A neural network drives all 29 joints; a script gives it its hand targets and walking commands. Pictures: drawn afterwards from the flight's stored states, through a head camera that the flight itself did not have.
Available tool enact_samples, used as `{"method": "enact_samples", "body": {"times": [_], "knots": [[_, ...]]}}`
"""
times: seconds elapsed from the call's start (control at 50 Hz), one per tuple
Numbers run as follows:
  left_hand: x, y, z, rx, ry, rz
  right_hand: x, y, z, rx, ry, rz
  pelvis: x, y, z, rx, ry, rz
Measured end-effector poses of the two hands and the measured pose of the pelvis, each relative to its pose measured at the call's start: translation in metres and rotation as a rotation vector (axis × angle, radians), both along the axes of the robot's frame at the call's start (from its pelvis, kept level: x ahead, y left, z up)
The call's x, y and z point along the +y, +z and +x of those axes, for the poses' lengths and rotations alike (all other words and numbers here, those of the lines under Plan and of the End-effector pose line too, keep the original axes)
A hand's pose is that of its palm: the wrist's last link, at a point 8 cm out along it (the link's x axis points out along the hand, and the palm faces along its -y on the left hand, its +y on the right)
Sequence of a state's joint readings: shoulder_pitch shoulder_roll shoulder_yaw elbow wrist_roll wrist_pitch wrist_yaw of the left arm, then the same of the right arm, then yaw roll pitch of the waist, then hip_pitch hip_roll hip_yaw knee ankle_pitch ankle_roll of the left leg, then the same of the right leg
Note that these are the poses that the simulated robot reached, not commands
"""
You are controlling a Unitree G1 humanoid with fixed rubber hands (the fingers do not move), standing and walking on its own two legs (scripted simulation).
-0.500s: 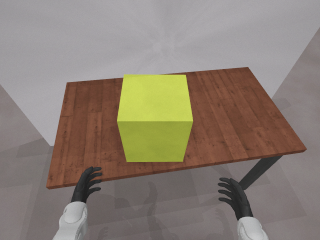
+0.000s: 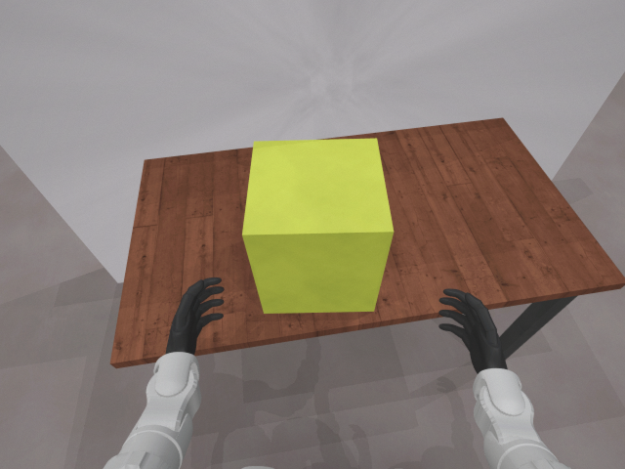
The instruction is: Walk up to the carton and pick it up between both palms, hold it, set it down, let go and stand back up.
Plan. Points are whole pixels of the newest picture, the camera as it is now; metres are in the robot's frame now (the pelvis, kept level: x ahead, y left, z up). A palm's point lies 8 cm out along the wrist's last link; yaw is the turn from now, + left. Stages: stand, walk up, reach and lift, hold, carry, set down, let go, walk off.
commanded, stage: reach and lift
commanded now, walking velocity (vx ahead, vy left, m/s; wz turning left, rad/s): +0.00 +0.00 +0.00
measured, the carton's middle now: (317, 230) +0.49 +0.04 -0.07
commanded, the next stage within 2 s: none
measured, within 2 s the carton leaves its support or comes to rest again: neither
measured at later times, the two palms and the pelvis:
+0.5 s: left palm (195, 279) +0.34 +0.20 +0.01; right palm (470, 286) +0.35 -0.19 -0.01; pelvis -0.01 -0.01 -0.01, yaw +0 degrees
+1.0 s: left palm (203, 232) +0.40 +0.20 +0.03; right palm (466, 228) +0.43 -0.19 +0.03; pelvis -0.01 -0.01 -0.02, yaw -1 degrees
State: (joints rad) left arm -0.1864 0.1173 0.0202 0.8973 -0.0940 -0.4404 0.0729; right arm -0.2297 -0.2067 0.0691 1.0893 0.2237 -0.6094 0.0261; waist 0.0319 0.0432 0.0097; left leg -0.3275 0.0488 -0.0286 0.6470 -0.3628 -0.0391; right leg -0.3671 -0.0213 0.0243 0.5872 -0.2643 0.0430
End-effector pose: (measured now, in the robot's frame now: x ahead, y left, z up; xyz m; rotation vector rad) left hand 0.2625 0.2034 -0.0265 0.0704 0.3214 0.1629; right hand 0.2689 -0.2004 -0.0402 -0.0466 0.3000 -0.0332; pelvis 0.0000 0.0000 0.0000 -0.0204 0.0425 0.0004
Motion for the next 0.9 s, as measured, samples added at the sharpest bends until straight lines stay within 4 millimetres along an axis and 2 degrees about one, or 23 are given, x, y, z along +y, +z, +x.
{"method": "enact_samples", "body": {"times": [0.14,0.32,0.5,0.74,0.9], "knots": [[0.000,-0.001,0.013,-0.027,0.040,-0.040,0.000,0.011,0.022,-0.012,0.022,-0.012,-0.006,-0.003,-0.006,0.064,0.000,0.007],[-0.004,0.018,0.045,-0.041,0.022,-0.029,0.003,0.027,0.060,-0.013,0.006,0.011,-0.008,-0.005,-0.008,0.111,0.001,0.004],[-0.004,0.033,0.075,-0.051,0.025,-0.038,0.013,0.034,0.084,-0.005,0.019,0.020,-0.011,-0.007,-0.007,0.158,-0.003,0.007],[-0.005,0.031,0.097,-0.014,0.038,-0.044,0.014,0.045,0.118,-0.029,0.020,0.003,-0.013,-0.010,-0.008,0.237,-0.010,0.010],[-0.004,0.041,0.123,-0.025,0.051,-0.044,0.016,0.058,0.145,-0.022,0.008,0.008,-0.014,-0.016,-0.008,0.310,-0.013,0.009]]}}
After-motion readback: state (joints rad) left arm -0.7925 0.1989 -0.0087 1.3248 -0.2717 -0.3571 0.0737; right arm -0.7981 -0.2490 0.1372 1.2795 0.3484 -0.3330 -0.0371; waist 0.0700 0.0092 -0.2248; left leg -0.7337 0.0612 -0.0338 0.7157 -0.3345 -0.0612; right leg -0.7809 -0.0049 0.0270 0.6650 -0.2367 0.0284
